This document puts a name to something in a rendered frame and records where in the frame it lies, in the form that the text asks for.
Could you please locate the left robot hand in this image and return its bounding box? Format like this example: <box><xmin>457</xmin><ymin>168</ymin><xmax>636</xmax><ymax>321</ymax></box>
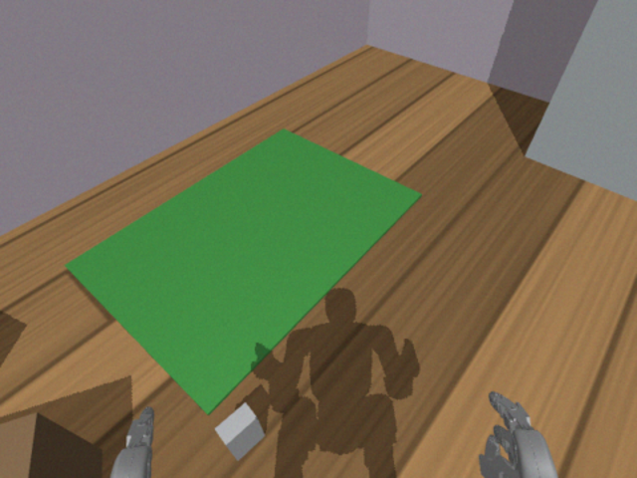
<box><xmin>110</xmin><ymin>406</ymin><xmax>154</xmax><ymax>478</ymax></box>

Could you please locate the right robot hand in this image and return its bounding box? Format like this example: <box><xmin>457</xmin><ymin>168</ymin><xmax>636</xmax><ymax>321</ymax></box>
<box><xmin>479</xmin><ymin>391</ymin><xmax>558</xmax><ymax>478</ymax></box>

